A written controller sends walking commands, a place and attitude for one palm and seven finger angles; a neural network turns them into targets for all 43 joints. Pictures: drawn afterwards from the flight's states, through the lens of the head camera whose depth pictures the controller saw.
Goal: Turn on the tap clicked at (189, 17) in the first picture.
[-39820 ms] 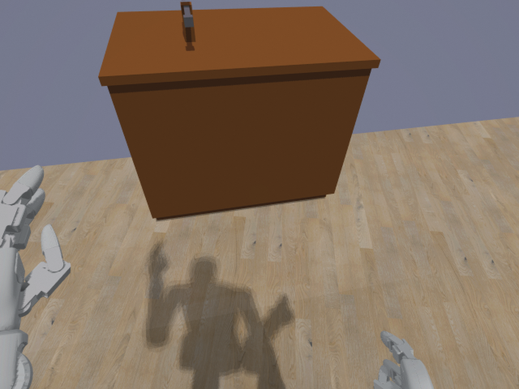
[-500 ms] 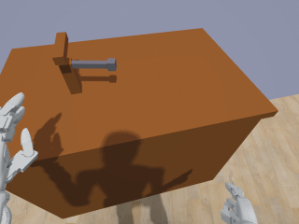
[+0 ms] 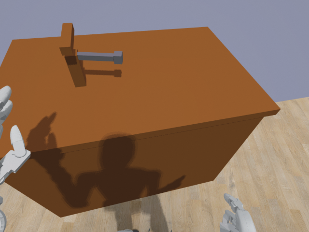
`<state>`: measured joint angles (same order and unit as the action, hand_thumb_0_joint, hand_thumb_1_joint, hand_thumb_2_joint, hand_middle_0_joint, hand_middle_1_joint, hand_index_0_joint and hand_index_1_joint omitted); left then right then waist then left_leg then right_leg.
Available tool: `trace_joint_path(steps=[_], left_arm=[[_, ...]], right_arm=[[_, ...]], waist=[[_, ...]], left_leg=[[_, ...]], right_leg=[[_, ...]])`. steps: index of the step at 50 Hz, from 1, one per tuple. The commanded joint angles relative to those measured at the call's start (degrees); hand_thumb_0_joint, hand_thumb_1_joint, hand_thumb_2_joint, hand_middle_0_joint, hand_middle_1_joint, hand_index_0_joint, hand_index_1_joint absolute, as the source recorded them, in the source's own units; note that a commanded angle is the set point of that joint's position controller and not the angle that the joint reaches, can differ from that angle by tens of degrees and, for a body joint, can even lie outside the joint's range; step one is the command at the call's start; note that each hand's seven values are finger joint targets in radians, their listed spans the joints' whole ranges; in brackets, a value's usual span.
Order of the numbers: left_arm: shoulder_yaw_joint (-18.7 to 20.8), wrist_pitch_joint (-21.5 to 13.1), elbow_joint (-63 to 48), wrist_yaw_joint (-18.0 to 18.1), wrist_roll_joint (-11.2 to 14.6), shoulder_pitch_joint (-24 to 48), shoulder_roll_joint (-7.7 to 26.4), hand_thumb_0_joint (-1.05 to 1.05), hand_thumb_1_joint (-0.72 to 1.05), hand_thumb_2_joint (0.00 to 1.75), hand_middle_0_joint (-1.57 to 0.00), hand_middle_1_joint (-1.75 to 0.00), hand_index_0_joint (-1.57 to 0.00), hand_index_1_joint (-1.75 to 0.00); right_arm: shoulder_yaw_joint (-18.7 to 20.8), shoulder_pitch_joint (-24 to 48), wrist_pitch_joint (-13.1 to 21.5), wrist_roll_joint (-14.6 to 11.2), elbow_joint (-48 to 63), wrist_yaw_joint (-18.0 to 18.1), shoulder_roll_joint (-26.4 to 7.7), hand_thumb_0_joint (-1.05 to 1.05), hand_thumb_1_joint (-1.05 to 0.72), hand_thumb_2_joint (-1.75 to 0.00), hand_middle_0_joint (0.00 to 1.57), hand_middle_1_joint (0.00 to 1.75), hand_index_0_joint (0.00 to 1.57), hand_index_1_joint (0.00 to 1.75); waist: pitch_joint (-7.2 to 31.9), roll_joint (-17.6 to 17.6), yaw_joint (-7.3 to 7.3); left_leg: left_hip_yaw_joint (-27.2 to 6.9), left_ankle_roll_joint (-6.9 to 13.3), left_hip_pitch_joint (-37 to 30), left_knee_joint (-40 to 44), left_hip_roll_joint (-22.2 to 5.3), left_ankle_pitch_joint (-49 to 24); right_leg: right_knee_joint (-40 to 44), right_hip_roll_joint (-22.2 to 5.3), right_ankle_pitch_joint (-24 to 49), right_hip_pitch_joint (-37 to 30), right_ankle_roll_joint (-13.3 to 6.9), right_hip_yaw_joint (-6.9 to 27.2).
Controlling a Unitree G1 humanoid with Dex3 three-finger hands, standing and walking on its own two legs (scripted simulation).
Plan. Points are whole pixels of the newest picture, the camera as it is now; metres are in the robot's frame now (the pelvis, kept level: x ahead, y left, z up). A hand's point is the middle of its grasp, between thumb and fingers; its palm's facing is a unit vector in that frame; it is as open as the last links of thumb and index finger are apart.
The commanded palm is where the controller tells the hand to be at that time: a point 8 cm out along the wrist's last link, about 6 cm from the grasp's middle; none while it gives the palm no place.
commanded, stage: step back with the hand held close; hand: left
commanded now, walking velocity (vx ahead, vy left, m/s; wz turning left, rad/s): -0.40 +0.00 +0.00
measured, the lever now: (118, 57) +0.56 +0.16 +0.14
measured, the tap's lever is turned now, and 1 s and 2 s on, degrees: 76 76 76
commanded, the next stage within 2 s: stop stepping back and stand still in 0.46 s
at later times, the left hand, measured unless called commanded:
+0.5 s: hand (23, 219) +0.12 +0.21 +0.17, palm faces +0.36 -0.85 -0.39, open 7.4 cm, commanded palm +0.06 +0.25 +0.18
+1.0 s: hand out of the picture -0.04 +0.18 +0.18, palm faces +0.46 -0.80 -0.39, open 7.4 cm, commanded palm -0.09 +0.22 +0.18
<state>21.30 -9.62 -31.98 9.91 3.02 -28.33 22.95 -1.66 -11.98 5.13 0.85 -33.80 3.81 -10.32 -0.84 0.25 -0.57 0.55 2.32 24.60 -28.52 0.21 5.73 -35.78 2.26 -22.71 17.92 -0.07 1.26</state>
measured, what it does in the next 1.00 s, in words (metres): walks backwards: right foot, then left foot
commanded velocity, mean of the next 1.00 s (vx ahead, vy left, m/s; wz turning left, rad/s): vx -0.08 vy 0.04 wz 0.00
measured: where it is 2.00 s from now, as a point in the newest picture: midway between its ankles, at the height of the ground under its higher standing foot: outside the picture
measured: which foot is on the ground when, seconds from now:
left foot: down 0.00-0.10, up 0.12-0.28, down 0.30-0.56, up 0.58-0.84, down 0.86-1.00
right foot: up 0.00-0.02, down 0.04-0.30, up 0.32-0.52, down 0.54-0.86, up 0.88-1.00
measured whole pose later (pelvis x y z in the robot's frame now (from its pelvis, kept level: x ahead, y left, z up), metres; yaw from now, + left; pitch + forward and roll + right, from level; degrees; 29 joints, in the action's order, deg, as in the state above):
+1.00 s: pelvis -0.23 -0.07 +0.00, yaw +4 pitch -3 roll +1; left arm 20.7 -8.0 -26.0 8.5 2.9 -28.3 22.0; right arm 1.5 -19.8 8.5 -1.0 -39.0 3.7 -12.5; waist 2.3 0.7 2.6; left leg -0.1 -1.3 7.8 -31.9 -3.1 21.2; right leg -50.3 0.9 -23.7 25.8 0.0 -3.0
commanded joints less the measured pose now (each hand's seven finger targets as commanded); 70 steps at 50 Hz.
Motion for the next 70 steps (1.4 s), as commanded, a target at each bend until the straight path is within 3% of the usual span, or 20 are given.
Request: trace_joint_path(steps=[1,6,11,13,16,26,29,32,39,41,43,44,49,50,52,53,60,62,66,70], left_arm=[[1.88,-4.31,-11.78,-0.37,-0.71,3.39,5.13,0.0,0.9,0.9,-0.2,-0.3,-0.2,-0.3],[3.3,-5.06,-13.25,-0.12,0.62,2.25,8.02,0.0,0.9,0.9,-0.2,-0.3,-0.2,-0.3],[6.18,-5.24,-10.65,-0.09,0.38,0.34,8.55,0.0,0.9,0.9,-0.2,-0.3,-0.2,-0.3],[6.42,-5.73,-13.06,0.06,0.92,-0.17,9.1,0.0,0.9,0.9,-0.2,-0.3,-0.2,-0.3],[5.62,-5.6,-11.41,-0.37,1.26,-3.37,7.28,0.0,0.9,0.9,-0.2,-0.3,-0.2,-0.3],[4.7,-3.8,-12.68,-0.73,-0.05,1.42,6.35,0.0,0.9,0.9,-0.2,-0.3,-0.2,-0.3],[5.96,-3.45,-12.32,-0.27,0.01,2.09,9.25,0.0,0.9,0.9,-0.2,-0.3,-0.2,-0.3],[5.47,-1.03,-10.82,-0.05,0.76,1.15,8.19,0.0,0.9,0.9,-0.2,-0.3,-0.2,-0.3],[5.34,-0.21,-11.97,0.9,-0.26,1.98,9.41,0.0,0.9,0.9,-0.2,-0.3,-0.2,-0.3],[5.61,-1.24,-14.11,0.93,0.07,1.24,9.42,0.0,0.9,0.9,-0.2,-0.3,-0.2,-0.3],[6.8,-1.66,-15.27,0.88,0.14,1.95,9.66,0.0,0.9,0.9,-0.2,-0.3,-0.2,-0.3],[7.49,-2.01,-14.21,1.07,-0.16,4.26,11.01,0.0,0.9,0.9,-0.2,-0.3,-0.2,-0.3],[2.93,-1.26,-0.82,-1.42,-0.45,6.48,5.1,0.0,0.9,0.9,-0.2,-0.3,-0.2,-0.3],[2.07,-0.93,0.66,-2.02,-0.42,7.48,4.59,0.0,0.9,0.9,-0.2,-0.3,-0.2,-0.3],[3.47,-0.65,-3.45,-3.16,0.22,11.14,8.45,0.0,0.9,0.9,-0.2,-0.3,-0.2,-0.3],[4.66,-1.47,-7.8,-3.49,0.2,15.35,9.73,0.0,0.9,0.9,-0.2,-0.3,-0.2,-0.3],[5.35,-1.04,-15.08,-0.33,-0.31,7.66,9.54,0.0,0.9,0.9,-0.2,-0.3,-0.2,-0.3],[5.91,-2.22,-16.14,0.58,-1.26,13.49,8.86,0.0,0.9,0.9,-0.2,-0.3,-0.2,-0.3],[3.38,-1.08,0.54,-0.19,-0.83,6.34,5.22,0.0,0.9,0.9,-0.2,-0.3,-0.2,-0.3],[0.43,-1.13,-5.5,-0.68,-0.25,6.31,3.42,0.0,0.9,0.9,-0.2,-0.3,-0.2,-0.3]], right_arm=[[3.28,5.81,3.69,-0.12,7.07,0.51,-9.0,0.0,-0.9,-0.9,0.2,0.3,0.2,0.3],[4.3,5.31,2.6,-1.74,7.9,0.77,-7.12,0.0,-0.9,-0.9,0.2,0.3,0.2,0.3],[2.68,7.26,0.1,-1.38,8.79,1.08,-5.25,0.0,-0.9,-0.9,0.2,0.3,0.2,0.3],[3.68,6.15,-0.04,-1.93,9.46,1.38,-6.6,0.0,-0.9,-0.9,0.2,0.3,0.2,0.3],[5.27,4.26,2.03,-2.11,9.38,0.28,-7.71,0.0,-0.9,-0.9,0.2,0.3,0.2,0.3],[4.67,5.61,5.07,-1.19,8.72,-0.64,-9.13,0.0,-0.9,-0.9,0.2,0.3,0.2,0.3],[6.06,4.07,4.71,-2.02,9.21,-0.24,-7.8,0.0,-0.9,-0.9,0.2,0.3,0.2,0.3],[3.17,5.05,2.59,-1.45,6.88,-0.17,-4.94,0.0,-0.9,-0.9,0.2,0.3,0.2,0.3],[3.94,4.28,4.62,-1.28,5.81,0.8,-7.39,0.0,-0.9,-0.9,0.2,0.3,0.2,0.3],[3.83,2.82,5.4,-1.17,6.22,0.84,-7.87,0.0,-0.9,-0.9,0.2,0.3,0.2,0.3],[5.74,1.9,6.02,-1.54,7.46,1.04,-10.61,0.0,-0.9,-0.9,0.2,0.3,0.2,0.3],[5.44,2.03,6.5,-1.66,5.65,1.03,-8.78,0.0,-0.9,-0.9,0.2,0.3,0.2,0.3],[5.0,1.84,6.05,-2.05,3.11,0.59,-9.72,0.0,-0.9,-0.9,0.2,0.3,0.2,0.3],[5.11,2.73,6.02,-1.93,3.87,0.7,-10.29,0.0,-0.9,-0.9,0.2,0.3,0.2,0.3],[5.55,6.41,5.91,-2.43,6.7,0.61,-8.99,0.0,-0.9,-0.9,0.2,0.3,0.2,0.3],[4.69,5.75,6.23,-1.47,4.06,0.05,-7.4,0.0,-0.9,-0.9,0.2,0.3,0.2,0.3],[2.2,4.71,5.31,-0.94,2.99,1.09,-6.54,0.0,-0.9,-0.9,0.2,0.3,0.2,0.3],[3.14,4.86,6.12,-1.07,4.92,1.23,-8.86,0.0,-0.9,-0.9,0.2,0.3,0.2,0.3],[3.21,3.63,6.17,-2.42,2.46,-0.52,-6.83,0.0,-0.9,-0.9,0.2,0.3,0.2,0.3],[3.0,4.85,5.67,-1.77,5.5,0.19,-8.14,0.0,-0.9,-0.9,0.2,0.3,0.2,0.3]], waist=[[9.65,-11.09,-0.88],[11.59,10.63,0.46],[10.25,6.65,1.51],[12.16,2.15,1.8],[12.97,-13.04,0.57],[6.18,-10.35,-0.6],[8.54,19.3,-0.78],[7.52,6.32,3.11],[7.1,7.8,2.22],[7.44,-1.79,2.36],[6.97,-20.42,1.4],[3.52,-25.48,3.19],[-2.79,-4.93,-0.23],[-1.78,2.02,-0.59],[1.23,21.12,0.87],[1.7,12.96,2.39],[5.67,1.19,2.98],[1.4,-26.03,2.88],[-3.36,-4.56,1.58],[0.02,-15.21,1.16]], left_leg=[[-13.22,1.78,-11.07,10.05,-12.01,4.37],[-0.43,-3.98,-9.24,-22.07,-0.24,15.05],[-1.22,-3.25,-0.21,-9.55,-1.7,14.97],[-0.71,-1.91,-9.33,2.81,-4.34,-7.12],[-12.36,5.03,-25.84,3.51,-19.7,-47.36],[-7.43,1.75,-2.05,5.39,-14.34,11.31],[1.31,-4.69,0.72,-34.57,1.77,26.0],[-3.6,-4.28,0.46,-43.99,-1.72,15.62],[1.53,0.76,-12.29,-5.57,-0.51,21.52],[2.22,2.61,-13.27,10.77,-1.61,21.49],[-9.47,7.9,-13.75,17.9,-13.63,14.81],[-17.12,12.08,-10.41,18.36,-18.47,17.97],[-3.18,4.09,-0.88,-0.44,-10.62,19.44],[-1.27,2.96,3.89,-12.1,-5.37,25.89],[-1.43,0.63,8.96,-43.23,1.9,24.39],[-3.75,-0.26,5.66,-45.71,-0.75,19.24],[2.32,2.0,-20.91,-0.63,-1.26,23.64],[-25.6,10.98,-11.03,22.51,-19.69,41.76],[-18.6,10.7,-7.76,16.56,-17.64,28.74],[-7.13,5.64,-4.0,15.51,-11.71,29.03]], right_leg=[[12.84,-0.87,7.32,-2.8,-0.01,0.58],[18.53,-19.99,28.02,4.94,-9.48,12.79],[6.23,-18.54,57.07,-8.96,-6.61,8.02],[0.77,-14.43,50.15,-6.16,-2.65,5.18],[-11.66,-1.89,-5.86,12.79,1.14,1.46],[6.79,-2.07,9.49,-6.49,1.66,-1.59],[25.42,-23.23,4.08,4.12,-9.52,23.78],[19.73,-20.42,-4.18,7.81,-8.47,17.53],[18.33,-17.77,-10.78,5.02,-3.99,11.81],[8.37,-10.79,-10.78,1.02,-1.99,6.5],[-20.09,2.42,-4.22,5.17,2.25,-7.63],[-33.22,-0.09,-5.01,13.39,1.83,-2.88],[2.32,-1.56,-0.2,-5.8,0.4,-4.51],[10.52,-1.99,3.77,-12.31,0.55,-3.39],[26.06,-20.66,-13.4,-3.56,-7.75,31.25],[27.8,-22.23,-26.03,5.0,-10.07,33.19],[9.12,-11.36,-20.37,16.86,-5.32,6.6],[-32.79,2.52,-9.11,20.02,0.52,-4.66],[-33.09,-5.03,1.08,22.86,-0.05,1.25],[-2.71,-1.31,-1.4,-0.64,-0.19,-8.81]])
